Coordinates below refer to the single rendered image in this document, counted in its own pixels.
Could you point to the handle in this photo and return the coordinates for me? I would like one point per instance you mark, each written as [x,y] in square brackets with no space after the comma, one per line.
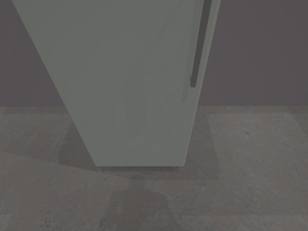
[200,40]

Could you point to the fridge door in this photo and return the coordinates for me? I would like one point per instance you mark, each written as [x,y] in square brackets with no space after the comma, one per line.
[123,70]

